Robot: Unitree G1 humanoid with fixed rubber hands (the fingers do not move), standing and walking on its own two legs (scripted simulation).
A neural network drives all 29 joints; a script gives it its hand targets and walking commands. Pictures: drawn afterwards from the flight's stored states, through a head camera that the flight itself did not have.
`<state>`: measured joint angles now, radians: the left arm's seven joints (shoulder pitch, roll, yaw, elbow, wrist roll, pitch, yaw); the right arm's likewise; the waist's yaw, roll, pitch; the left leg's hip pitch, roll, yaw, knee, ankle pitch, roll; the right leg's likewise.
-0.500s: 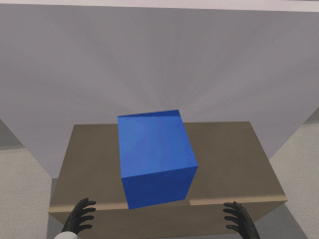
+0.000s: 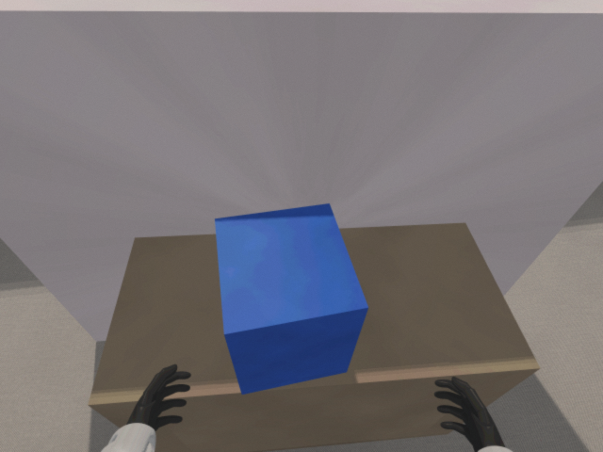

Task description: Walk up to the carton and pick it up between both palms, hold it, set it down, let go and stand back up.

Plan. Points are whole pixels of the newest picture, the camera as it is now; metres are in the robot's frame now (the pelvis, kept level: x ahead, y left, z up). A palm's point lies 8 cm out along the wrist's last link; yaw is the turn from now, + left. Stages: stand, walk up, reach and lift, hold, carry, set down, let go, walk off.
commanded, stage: let go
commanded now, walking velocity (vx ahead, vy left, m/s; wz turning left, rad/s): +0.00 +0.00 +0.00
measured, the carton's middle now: (285, 300) +0.38 +0.04 -0.10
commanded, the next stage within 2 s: stand in 0.10 s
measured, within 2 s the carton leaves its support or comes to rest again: neither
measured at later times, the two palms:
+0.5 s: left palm out of the picture +0.05 +0.26 -0.12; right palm out of the picture +0.04 -0.25 -0.11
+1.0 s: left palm out of the picture -0.05 +0.29 -0.14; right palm out of the picture -0.03 -0.23 -0.12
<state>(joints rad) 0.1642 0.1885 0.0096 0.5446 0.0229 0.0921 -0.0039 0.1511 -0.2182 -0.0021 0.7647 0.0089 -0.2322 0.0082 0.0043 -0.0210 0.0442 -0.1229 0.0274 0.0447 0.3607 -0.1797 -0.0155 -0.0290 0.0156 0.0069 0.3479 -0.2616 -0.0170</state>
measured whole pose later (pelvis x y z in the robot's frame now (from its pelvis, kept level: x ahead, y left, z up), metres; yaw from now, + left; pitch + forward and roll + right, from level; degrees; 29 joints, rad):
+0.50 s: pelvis -0.03 +0.01 -0.01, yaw +1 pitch -3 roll -1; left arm 0.29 0.27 -0.01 0.77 0.01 -0.02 0.01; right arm 0.32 -0.26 -0.01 0.79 -0.01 -0.04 -0.03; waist 0.00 0.00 0.01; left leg -0.23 0.04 0.02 0.47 -0.19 -0.01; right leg -0.10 0.02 -0.02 0.41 -0.25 -0.01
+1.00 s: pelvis -0.07 +0.03 -0.01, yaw +2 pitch -3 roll -2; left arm 0.36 0.28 -0.02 0.87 0.02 -0.01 0.01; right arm 0.37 -0.25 0.00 0.83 -0.01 -0.01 -0.02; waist 0.00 -0.01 0.03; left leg -0.32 0.00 0.00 0.49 -0.13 0.03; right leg -0.20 0.00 -0.01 0.48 -0.23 0.03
